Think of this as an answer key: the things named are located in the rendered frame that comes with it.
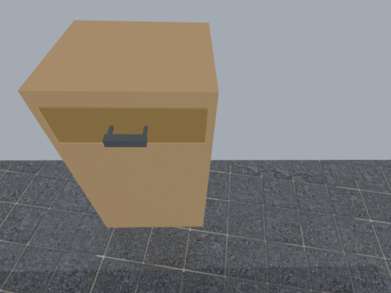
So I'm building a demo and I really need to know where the cabinet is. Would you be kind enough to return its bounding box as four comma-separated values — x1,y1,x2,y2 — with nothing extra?
18,20,219,228

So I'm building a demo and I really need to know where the handle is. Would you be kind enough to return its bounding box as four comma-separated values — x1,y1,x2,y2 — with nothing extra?
103,126,148,147

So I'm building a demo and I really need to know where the drawer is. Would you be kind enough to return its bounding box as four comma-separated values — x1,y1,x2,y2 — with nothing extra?
39,107,208,143

